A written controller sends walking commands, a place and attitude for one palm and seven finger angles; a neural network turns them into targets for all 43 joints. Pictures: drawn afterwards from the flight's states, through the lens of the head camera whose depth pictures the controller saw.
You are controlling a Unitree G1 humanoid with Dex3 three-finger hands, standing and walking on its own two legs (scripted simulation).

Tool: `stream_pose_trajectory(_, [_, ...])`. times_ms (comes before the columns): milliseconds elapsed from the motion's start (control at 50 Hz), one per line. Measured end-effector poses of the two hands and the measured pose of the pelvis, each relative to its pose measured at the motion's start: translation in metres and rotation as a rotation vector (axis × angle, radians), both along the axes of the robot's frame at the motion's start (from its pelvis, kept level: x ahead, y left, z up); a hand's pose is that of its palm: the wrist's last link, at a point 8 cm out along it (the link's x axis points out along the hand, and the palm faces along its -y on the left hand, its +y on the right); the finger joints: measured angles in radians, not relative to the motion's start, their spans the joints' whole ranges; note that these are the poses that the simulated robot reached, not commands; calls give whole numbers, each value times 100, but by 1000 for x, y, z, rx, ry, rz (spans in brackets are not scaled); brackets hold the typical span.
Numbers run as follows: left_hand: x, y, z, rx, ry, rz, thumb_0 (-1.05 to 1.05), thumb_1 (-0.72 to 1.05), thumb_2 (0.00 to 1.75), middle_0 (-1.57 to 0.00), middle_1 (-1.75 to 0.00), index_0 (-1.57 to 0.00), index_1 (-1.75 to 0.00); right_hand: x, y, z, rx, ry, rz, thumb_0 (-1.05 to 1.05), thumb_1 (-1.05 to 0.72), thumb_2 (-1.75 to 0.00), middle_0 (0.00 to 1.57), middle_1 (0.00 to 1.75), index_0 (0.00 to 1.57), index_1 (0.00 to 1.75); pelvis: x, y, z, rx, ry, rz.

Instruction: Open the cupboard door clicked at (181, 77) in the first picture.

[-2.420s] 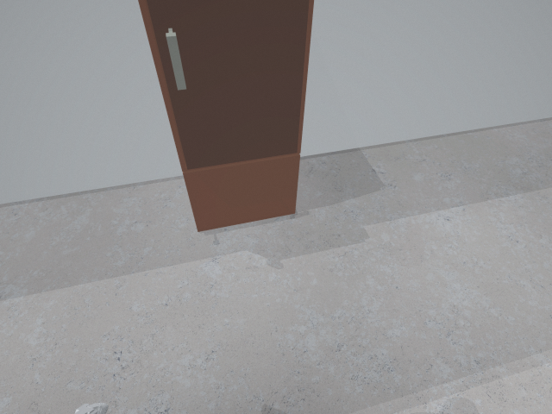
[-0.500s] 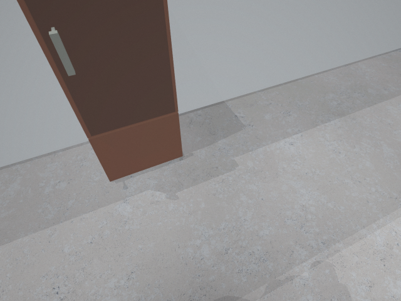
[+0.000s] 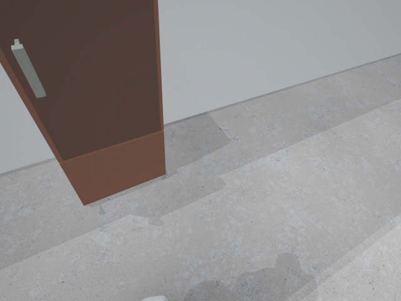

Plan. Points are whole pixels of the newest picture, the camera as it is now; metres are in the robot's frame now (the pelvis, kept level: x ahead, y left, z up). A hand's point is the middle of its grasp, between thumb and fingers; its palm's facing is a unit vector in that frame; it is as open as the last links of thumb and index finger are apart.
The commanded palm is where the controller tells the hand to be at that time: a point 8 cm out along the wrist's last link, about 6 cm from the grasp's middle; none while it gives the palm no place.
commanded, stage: turn to face it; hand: left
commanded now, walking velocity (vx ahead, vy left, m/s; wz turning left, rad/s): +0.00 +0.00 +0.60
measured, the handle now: (29, 68) +0.64 +0.54 +0.07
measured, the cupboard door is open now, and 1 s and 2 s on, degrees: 0 0 0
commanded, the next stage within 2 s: take the last steps up to it in 0.78 s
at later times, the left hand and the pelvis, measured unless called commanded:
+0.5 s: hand out of the picture +0.09 +0.20 -0.13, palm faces +0.28 -0.92 -0.27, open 7.4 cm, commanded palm none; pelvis +0.03 -0.02 +0.01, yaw +16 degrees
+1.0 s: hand out of the picture -0.10 +0.21 -0.16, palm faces +0.51 -0.83 -0.23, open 7.4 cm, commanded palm none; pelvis +0.00 +0.02 +0.02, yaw +27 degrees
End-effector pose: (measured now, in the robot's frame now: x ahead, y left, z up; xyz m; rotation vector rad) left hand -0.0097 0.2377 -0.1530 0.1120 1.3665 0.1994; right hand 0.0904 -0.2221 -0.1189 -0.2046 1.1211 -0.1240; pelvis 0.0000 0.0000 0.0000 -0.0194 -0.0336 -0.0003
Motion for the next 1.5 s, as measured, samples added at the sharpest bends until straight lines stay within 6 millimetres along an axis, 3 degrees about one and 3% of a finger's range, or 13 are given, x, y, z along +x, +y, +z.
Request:
stream_pose_trajectory(160, [75,18,26,8,-155,7,0,91,90,-20,-30,-20,-30,-20,-1,5,-25,133,-21,0,-93,-90,20,30,20,30,17,15,14,0,27,70])
stream_pose_trajectory(360, [103,14,43,62,-229,67,0,91,90,-20,-30,-20,-30,-20,-22,-5,-15,219,14,1,-91,-90,20,30,20,30,29,0,14,2,41,184])
stream_pose_trajectory(440, [94,5,47,105,-251,111,0,91,90,-20,-30,-20,-30,-2,-36,-16,2,217,55,1,-91,-90,20,30,20,30,32,-15,9,11,42,231])
stream_pose_trajectory(620, [33,-5,54,131,-193,245,1,90,90,-20,-30,-20,-30,69,-36,-5,-20,147,230,1,-91,-90,19,30,20,30,31,-24,17,38,22,362])
stream_pose_trajectory(700, [-5,-7,46,109,-141,309,1,90,90,-20,-30,-20,-30,103,-15,1,-36,103,318,1,-91,-90,19,30,20,30,26,-17,15,45,22,402])
stream_pose_trajectory(820, [-77,2,17,57,-31,422,0,90,90,-20,-30,-20,-30,144,42,10,-64,-18,454,1,-91,-90,19,30,20,30,12,7,2,17,22,454])
stream_pose_trajectory(880, [-105,8,10,42,34,461,1,90,90,-20,-30,-20,-30,147,66,19,-63,-61,497,1,-91,-90,19,30,20,30,5,14,3,22,14,455])
stream_pose_trajectory(940, [-117,13,14,32,55,480,1,91,90,-20,-30,-20,-30,140,81,27,-60,-66,515,1,-91,-90,20,30,20,30,1,18,10,8,11,467])
stream_pose_trajectory(1020, [-117,15,23,23,34,472,1,91,90,-20,-30,-20,-30,123,90,28,-34,-45,510,1,-91,-90,20,30,20,30,2,24,18,0,8,477])
stream_pose_trajectory(1100, [-103,12,29,13,9,455,1,91,90,-19,-30,-20,-30,95,85,18,-7,20,474,1,-90,-90,20,30,20,30,8,27,22,4,9,488])
stream_pose_trajectory(1300, [-32,-6,28,28,-86,429,1,91,90,-20,-30,-20,-30,40,15,-19,-47,304,353,1,-92,-90,20,30,20,30,48,18,9,22,13,504])
stream_pose_trajectory(1380, [-29,-23,31,9,-66,483,0,91,90,-20,-30,-20,-30,51,12,-13,-57,367,361,1,-92,-90,20,30,20,30,68,21,15,13,17,512])
stream_pose_trajectory(1500, [-34,-47,30,-78,61,515,0,91,90,-20,-30,-20,-30,107,46,-5,-37,285,376,1,-91,-90,19,30,20,30,97,40,20,2,24,525])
